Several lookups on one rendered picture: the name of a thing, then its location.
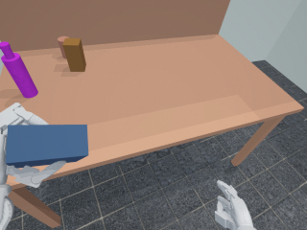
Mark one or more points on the robot right hand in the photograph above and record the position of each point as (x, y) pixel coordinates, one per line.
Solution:
(231, 214)

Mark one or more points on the sponge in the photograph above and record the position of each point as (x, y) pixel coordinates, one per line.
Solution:
(41, 145)

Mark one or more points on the robot left hand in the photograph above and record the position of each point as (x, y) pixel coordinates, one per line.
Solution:
(16, 115)

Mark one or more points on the table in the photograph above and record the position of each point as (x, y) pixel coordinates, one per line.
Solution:
(157, 75)

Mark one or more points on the robot left forearm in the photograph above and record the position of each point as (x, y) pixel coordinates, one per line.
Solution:
(6, 206)

